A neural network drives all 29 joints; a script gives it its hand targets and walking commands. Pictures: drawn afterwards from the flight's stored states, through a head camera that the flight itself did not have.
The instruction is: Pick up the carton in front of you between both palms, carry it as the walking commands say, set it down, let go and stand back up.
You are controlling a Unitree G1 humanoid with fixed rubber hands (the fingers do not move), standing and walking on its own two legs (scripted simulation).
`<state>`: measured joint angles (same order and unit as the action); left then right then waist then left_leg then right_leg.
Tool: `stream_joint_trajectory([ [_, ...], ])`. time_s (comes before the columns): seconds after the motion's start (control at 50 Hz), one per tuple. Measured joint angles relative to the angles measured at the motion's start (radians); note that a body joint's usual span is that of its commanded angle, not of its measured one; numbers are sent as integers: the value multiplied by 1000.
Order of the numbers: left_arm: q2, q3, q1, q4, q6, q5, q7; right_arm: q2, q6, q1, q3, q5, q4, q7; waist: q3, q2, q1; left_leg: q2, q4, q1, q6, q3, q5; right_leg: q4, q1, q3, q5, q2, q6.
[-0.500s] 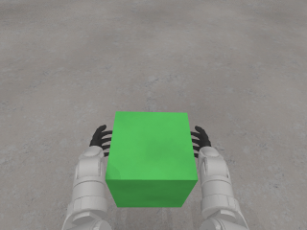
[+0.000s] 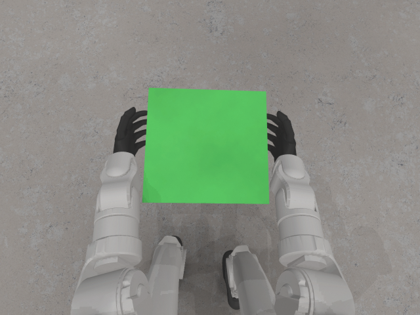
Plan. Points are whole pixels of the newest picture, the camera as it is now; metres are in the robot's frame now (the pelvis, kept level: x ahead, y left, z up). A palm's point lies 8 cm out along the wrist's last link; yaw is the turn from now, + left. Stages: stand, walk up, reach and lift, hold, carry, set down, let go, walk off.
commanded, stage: set down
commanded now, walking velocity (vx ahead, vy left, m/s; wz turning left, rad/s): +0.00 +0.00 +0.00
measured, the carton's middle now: (205, 156) +0.42 +0.03 -0.15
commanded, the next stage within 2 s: none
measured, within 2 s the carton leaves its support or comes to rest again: rests again in 1.80 s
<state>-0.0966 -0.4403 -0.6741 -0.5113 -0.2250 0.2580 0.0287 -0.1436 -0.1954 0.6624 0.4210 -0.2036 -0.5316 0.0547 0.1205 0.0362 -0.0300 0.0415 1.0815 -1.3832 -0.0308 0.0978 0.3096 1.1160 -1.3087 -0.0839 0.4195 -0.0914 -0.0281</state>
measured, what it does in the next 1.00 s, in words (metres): lowers itself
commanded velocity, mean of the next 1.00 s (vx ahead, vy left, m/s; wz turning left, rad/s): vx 0.00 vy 0.00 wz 0.00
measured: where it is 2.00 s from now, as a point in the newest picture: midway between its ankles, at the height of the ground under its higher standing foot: (201, 282)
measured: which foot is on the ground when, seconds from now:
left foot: down 0.00-1.00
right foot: down 0.00-1.00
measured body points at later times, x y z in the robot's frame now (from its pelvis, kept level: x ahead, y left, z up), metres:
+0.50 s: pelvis -0.03 +0.00 -0.14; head +0.25 +0.03 +0.22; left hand +0.44 +0.19 -0.24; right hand +0.47 -0.11 -0.23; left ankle +0.08 +0.13 -0.63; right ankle +0.04 -0.13 -0.63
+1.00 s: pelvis -0.05 -0.01 -0.24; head +0.30 +0.01 +0.04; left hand +0.46 +0.20 -0.39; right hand +0.51 -0.10 -0.39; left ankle +0.08 +0.13 -0.63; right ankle +0.04 -0.13 -0.63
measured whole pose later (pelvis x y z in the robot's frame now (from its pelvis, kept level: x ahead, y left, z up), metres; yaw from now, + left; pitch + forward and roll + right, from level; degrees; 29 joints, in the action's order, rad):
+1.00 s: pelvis -0.05 -0.01 -0.24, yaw -2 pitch +47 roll -1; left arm 0.09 -0.49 -1.19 -0.72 -0.26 0.15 -0.07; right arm 0.13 -0.23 1.31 0.30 -0.10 -0.90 0.13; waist -0.06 0.05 -0.09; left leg 0.09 1.93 -2.29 -0.09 0.10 0.46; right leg 2.00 -2.23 -0.07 0.60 -0.19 -0.07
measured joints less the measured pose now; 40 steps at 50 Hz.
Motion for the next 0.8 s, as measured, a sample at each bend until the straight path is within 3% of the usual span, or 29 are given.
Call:
stream_joint_trajectory([
  [0.14, -6, -38, -90, -36, -55, 37, -25, 33, -52, 115, 59, -42, -70, -29, 61, 10, 0, 13, 150, -190, 4, -8, 37, 154, -188, -7, 43, -8, -14],
  [0.26, 14, -34, -146, -57, -63, 19, -52, 71, -55, 198, 59, -38, -125, -30, 85, 11, -2, 23, 282, -353, 0, -4, 66, 285, -347, -3, 78, -19, -23],
  [0.46, 59, -19, -244, -89, -65, -30, -83, 130, -55, 313, 23, 11, -181, -4, 69, 11, -12, 39, 476, -573, -16, 5, 104, 486, -566, 6, 126, -40, -31],
  [0.8, 137, -55, -416, -167, -50, -66, -85, 209, -48, 521, -46, 51, -293, 45, -51, 13, -45, 49, 718, -815, -50, 6, 139, 747, -821, 11, 163, -82, -37],
])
